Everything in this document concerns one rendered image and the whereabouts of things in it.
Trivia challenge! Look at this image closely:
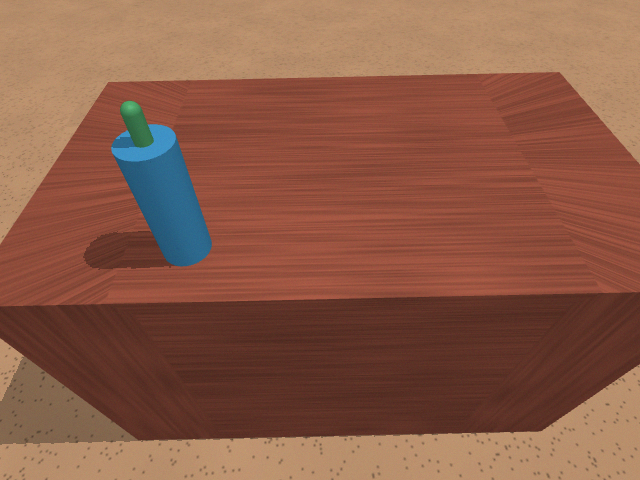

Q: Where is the bottle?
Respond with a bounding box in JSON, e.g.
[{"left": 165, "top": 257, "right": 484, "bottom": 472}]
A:
[{"left": 111, "top": 101, "right": 212, "bottom": 266}]

